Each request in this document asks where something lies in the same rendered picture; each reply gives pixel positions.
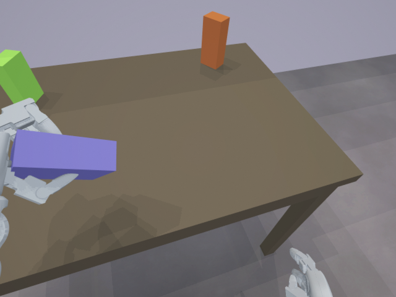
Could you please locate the robot left hand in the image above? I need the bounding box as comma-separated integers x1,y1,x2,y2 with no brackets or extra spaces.
0,98,79,205

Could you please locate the table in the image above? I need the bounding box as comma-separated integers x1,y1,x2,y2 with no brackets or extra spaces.
0,43,364,296

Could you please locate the robot right hand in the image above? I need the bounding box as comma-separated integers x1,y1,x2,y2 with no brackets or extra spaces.
285,248,333,297

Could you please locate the sponge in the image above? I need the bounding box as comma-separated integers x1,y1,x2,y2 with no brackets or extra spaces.
10,129,116,180

